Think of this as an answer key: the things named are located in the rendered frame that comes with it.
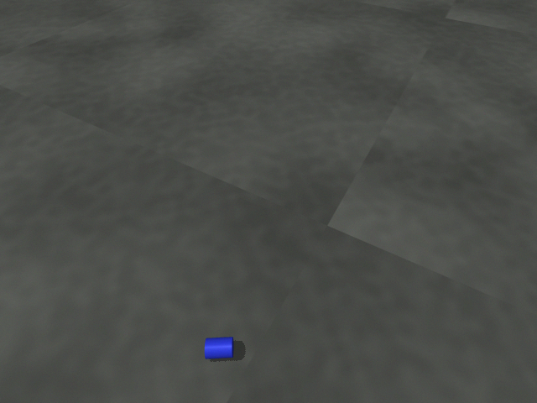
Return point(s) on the can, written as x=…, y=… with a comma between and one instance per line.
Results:
x=219, y=348

